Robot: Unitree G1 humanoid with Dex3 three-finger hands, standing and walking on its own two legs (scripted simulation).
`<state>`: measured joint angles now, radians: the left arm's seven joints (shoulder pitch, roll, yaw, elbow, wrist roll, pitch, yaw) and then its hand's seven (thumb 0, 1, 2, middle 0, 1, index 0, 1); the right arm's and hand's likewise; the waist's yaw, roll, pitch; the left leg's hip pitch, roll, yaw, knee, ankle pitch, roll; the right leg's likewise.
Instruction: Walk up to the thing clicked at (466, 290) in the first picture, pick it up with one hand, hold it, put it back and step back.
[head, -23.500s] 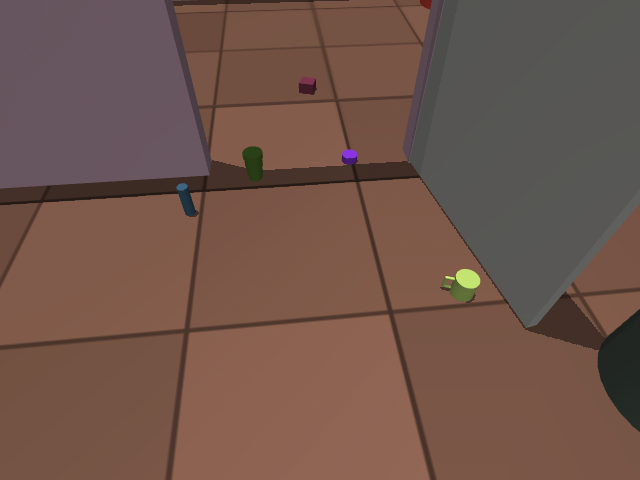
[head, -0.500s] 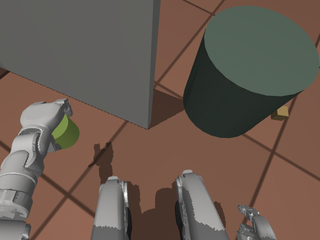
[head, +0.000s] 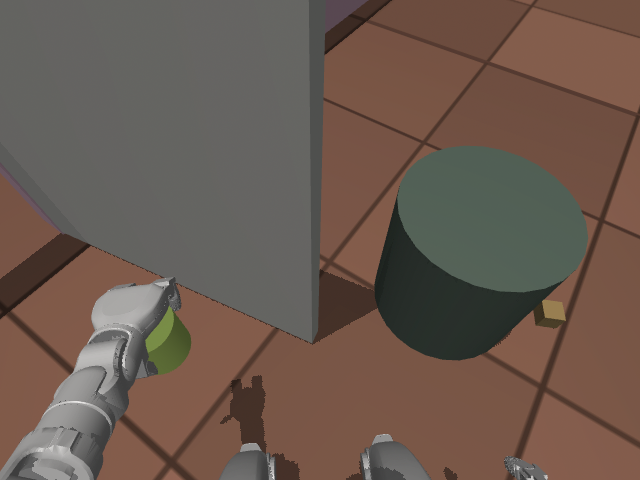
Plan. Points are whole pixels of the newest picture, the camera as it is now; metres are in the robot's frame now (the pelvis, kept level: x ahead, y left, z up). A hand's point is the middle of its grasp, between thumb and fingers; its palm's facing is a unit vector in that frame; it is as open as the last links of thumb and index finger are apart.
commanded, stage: lift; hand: left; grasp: from above
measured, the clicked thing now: (142, 343) +0.35 +0.24 -0.11
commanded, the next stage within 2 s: hold in 0.26 s
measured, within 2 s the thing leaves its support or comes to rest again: neither
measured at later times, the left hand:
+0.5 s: hand (128, 312) +0.35 +0.23 -0.01, palm faces -0.45 -0.05 -0.89, open 11.1 cm
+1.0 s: hand (122, 302) +0.35 +0.22 +0.02, palm faces -0.45 -0.04 -0.89, open 11.1 cm
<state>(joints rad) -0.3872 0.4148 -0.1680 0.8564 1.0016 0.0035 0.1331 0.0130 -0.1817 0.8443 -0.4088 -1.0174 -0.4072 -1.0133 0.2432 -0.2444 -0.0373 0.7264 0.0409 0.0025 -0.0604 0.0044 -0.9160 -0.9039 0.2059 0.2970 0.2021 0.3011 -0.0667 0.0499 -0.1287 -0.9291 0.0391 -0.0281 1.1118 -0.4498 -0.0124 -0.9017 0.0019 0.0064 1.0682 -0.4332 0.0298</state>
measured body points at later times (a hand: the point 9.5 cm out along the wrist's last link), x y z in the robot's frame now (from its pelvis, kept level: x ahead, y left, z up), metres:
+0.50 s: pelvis +0.03 +0.00 +0.05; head +0.07 -0.01 +0.50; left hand +0.37 +0.23 +0.04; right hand +0.13 -0.26 -0.07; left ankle +0.05 +0.12 -0.66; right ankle +0.05 -0.14 -0.66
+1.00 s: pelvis +0.04 +0.00 +0.07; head +0.07 -0.02 +0.52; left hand +0.37 +0.22 +0.08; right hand +0.16 -0.26 -0.05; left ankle +0.05 +0.12 -0.66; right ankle +0.05 -0.14 -0.66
